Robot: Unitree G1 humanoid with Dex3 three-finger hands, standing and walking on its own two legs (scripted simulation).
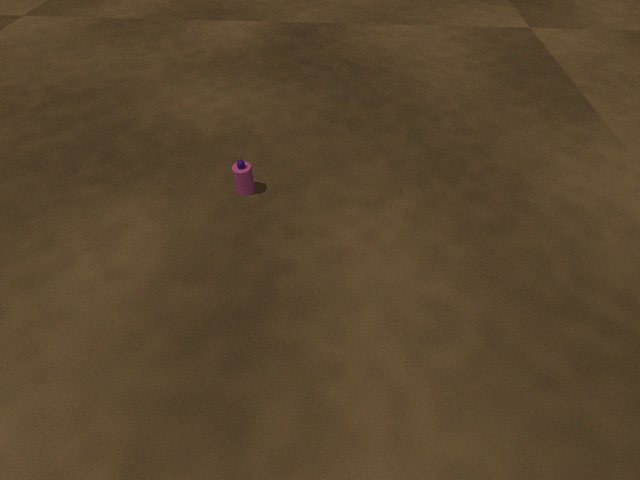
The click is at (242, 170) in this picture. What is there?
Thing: necked bottle
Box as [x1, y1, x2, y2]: [232, 160, 254, 195]
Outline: 238,160 232,166 236,189 239,194 247,195 254,190 250,165 247,162
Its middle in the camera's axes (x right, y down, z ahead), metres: -0.37 -0.31 +1.83
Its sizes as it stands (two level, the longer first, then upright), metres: 0.089 0.089 0.177
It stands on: the floor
